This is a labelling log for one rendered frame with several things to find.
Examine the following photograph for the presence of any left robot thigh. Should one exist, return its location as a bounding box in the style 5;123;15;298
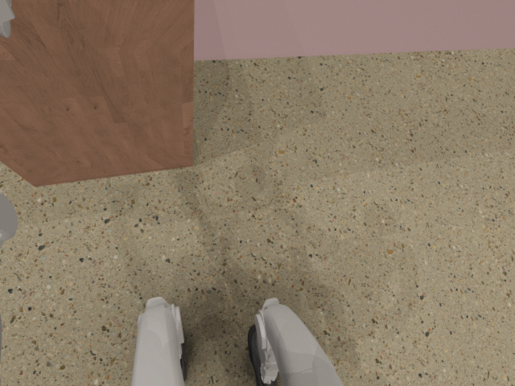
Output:
131;304;185;386

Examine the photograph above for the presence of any left robot foot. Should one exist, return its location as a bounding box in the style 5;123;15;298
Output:
180;343;187;381

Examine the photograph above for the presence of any cabinet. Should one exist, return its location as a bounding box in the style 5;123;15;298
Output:
0;0;195;187

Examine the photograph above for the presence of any left robot upper arm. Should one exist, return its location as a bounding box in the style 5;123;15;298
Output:
0;192;18;386

